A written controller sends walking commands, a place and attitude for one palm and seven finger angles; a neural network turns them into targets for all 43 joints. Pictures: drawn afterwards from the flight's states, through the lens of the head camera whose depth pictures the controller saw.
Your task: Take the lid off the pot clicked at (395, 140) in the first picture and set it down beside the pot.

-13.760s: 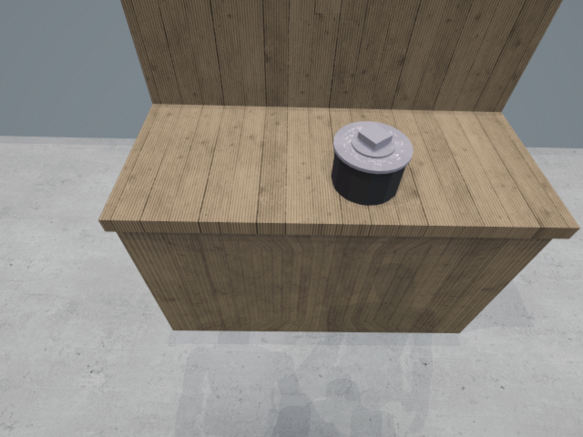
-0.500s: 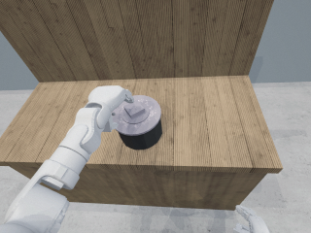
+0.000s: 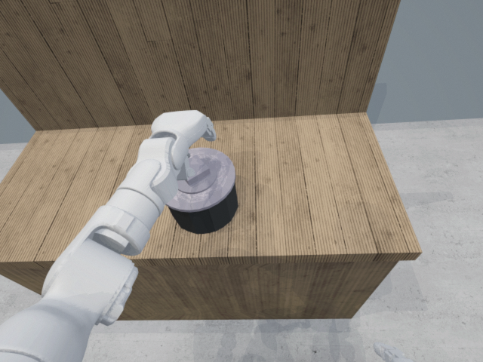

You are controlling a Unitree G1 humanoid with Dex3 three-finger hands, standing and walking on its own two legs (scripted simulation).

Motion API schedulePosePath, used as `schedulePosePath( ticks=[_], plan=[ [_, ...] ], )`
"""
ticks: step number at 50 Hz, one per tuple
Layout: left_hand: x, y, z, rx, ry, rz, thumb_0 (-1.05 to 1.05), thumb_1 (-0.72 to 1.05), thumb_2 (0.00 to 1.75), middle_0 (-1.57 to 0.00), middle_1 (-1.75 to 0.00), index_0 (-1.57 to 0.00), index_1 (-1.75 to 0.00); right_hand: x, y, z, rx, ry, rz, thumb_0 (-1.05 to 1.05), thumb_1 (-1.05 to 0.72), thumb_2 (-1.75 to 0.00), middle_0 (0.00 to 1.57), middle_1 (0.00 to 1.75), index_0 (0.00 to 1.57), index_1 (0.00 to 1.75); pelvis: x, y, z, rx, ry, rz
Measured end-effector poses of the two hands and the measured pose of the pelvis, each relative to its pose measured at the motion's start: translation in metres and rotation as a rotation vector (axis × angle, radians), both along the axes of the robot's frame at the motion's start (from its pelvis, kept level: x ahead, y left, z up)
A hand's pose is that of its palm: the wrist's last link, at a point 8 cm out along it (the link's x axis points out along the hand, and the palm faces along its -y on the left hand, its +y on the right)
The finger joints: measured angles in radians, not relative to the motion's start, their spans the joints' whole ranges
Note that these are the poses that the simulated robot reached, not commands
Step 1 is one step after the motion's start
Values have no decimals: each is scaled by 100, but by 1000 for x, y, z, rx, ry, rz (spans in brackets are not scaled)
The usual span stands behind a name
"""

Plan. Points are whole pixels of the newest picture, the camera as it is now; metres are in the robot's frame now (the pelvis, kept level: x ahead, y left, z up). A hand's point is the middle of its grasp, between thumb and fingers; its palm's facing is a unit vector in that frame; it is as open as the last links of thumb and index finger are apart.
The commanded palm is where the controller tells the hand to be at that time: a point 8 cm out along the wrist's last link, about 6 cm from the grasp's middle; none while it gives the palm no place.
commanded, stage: move the open hand above the knob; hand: left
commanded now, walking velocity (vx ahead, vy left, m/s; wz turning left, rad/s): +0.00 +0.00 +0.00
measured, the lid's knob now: (193, 169) +0.48 +0.10 +0.02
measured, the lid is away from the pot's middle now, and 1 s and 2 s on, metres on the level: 0.00 0.00 0.00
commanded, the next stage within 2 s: lower the open fingers around the knob in 0.58 s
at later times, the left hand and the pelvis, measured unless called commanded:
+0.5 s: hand (183, 159) +0.44 +0.10 +0.10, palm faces -0.29 -0.04 -0.96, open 10.4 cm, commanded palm +0.43 +0.11 +0.16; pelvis +0.00 +0.00 +0.00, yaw +0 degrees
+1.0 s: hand (190, 166) +0.44 +0.09 +0.08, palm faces -0.31 -0.03 -0.95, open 10.4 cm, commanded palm +0.44 +0.10 +0.13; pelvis +0.00 +0.00 +0.00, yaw -1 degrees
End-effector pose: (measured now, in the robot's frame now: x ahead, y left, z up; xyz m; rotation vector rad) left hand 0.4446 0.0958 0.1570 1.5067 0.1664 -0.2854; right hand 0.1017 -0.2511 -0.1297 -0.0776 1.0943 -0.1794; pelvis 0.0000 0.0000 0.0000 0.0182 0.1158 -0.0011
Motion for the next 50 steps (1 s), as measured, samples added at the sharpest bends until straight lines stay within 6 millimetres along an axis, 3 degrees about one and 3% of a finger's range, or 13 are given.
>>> schedulePosePath(
  ticks=[11,32,39,50],
  plan=[
    [0,3,-5,6,0,22,0,-28,132,-81,-9,-81,-8,-16,-1,-2,-2,28,-29,1,-91,-90,20,30,19,29,0,2,1,-1,1,-10],
    [-8,9,1,13,-10,20,0,-28,132,-81,-9,-81,-8,14,12,7,-2,-61,17,1,-90,-90,20,30,19,30,-4,6,0,-2,-4,-1],
    [-9,5,-1,10,-9,6,0,-28,132,-81,-9,-81,-8,11,12,6,-3,-46,16,1,-90,-90,20,30,19,30,-4,6,0,-3,-2,-1],
    [-6,-2,-22,13,24,6,0,-28,132,-81,-9,-81,-8,-6,8,1,-13,-2,-15,1,-90,-90,20,30,20,30,-4,5,0,-3,11,-9]
  ],
)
